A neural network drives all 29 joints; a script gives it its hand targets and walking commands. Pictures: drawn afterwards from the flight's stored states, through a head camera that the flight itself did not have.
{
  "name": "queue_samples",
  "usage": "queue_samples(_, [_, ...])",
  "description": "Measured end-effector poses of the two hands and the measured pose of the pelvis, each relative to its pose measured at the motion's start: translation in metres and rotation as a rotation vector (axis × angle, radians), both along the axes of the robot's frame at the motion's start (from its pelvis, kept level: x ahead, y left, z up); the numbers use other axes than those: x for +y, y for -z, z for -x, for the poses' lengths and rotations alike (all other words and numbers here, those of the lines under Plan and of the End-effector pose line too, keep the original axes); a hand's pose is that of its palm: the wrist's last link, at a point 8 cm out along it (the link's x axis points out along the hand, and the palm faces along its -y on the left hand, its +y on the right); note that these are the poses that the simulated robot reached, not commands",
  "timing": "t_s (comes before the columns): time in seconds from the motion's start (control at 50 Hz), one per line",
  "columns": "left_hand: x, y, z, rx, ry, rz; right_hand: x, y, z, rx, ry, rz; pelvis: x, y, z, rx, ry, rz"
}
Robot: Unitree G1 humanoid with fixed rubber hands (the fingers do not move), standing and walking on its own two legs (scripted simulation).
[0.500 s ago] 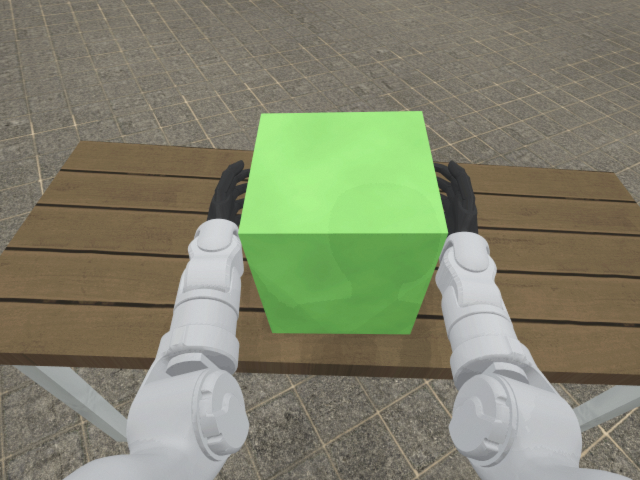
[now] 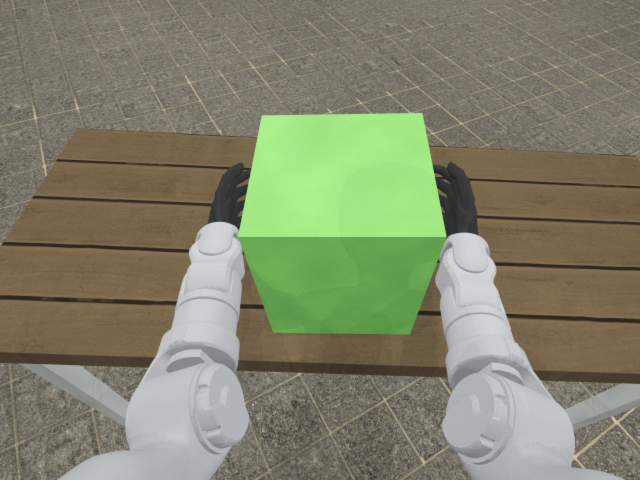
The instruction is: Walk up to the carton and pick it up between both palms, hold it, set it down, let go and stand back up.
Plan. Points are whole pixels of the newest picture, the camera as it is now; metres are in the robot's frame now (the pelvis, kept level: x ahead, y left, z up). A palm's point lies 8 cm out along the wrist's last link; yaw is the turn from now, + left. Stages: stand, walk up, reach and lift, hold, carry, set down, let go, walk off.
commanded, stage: set down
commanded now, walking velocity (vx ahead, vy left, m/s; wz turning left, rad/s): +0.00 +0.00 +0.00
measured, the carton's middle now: (341, 232) +0.44 +0.04 +0.04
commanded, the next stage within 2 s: none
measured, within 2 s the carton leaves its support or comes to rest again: rests again in 0.84 s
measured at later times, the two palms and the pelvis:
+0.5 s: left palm (226, 231) +0.39 +0.19 +0.06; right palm (456, 236) +0.42 -0.11 +0.08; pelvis -0.01 +0.00 +0.00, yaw +0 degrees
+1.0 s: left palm (230, 232) +0.40 +0.19 +0.06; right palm (458, 238) +0.42 -0.11 +0.08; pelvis +0.00 +0.00 +0.00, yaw +0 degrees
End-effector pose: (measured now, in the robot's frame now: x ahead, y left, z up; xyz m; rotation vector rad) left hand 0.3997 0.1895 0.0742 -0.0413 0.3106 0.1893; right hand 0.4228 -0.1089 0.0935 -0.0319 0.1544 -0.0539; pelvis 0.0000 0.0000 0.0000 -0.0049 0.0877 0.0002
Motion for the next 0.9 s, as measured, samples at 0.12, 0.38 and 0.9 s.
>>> queue_samples(0.12, [0.000, 0.006, -0.001, 0.002, -0.002, -0.001, 0.000, 0.006, -0.001, 0.007, -0.002, 0.004, 0.000, 0.000, -0.001, 0.019, 0.000, 0.000])
queue_samples(0.38, [-0.001, 0.010, 0.003, -0.009, -0.004, -0.003, -0.001, 0.010, 0.003, 0.001, -0.001, 0.005, -0.001, 0.000, 0.002, 0.035, -0.002, -0.001])
queue_samples(0.9, [-0.002, 0.013, 0.003, -0.009, -0.004, 0.003, -0.002, 0.014, 0.004, 0.025, 0.002, 0.012, 0.004, 0.000, 0.001, 0.023, 0.007, 0.000])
